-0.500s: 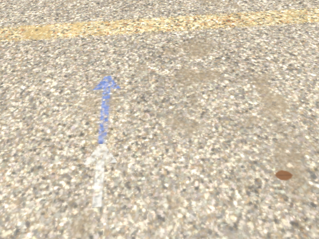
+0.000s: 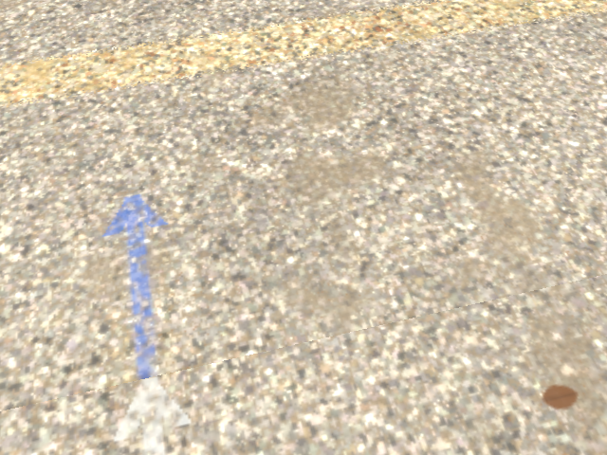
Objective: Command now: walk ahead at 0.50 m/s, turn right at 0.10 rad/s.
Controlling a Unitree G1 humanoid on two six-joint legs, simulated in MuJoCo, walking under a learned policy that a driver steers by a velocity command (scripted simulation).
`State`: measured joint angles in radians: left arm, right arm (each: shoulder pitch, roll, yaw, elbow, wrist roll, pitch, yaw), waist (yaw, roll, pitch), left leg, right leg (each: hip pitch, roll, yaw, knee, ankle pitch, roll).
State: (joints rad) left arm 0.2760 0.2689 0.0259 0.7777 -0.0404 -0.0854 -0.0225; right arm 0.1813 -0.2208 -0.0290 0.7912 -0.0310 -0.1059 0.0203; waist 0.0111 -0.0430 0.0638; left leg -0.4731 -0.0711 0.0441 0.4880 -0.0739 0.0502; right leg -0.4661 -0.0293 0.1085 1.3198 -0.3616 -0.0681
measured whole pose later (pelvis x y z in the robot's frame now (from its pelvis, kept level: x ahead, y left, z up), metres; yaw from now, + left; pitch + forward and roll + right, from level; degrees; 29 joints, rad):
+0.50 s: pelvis +0.29 -0.04 +0.01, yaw +2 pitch +2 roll +1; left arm 0.06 0.28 0.03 0.74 0.00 -0.11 -0.04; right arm 0.37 -0.31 -0.02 0.91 0.01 -0.06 0.01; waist -0.06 0.02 0.02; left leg -0.14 0.00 -0.06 0.79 -0.48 0.04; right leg -0.41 -0.01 -0.05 0.50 -0.14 -0.04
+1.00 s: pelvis +0.57 +0.02 -0.01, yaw +17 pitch +1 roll -2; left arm 0.32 0.30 0.06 0.84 0.00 -0.05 0.01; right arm 0.08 -0.29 -0.04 0.68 0.02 -0.03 0.05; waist 0.04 0.02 0.07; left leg -0.52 -0.02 0.07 0.65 -0.15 0.12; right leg 0.00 -0.07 -0.20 0.77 -0.48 0.03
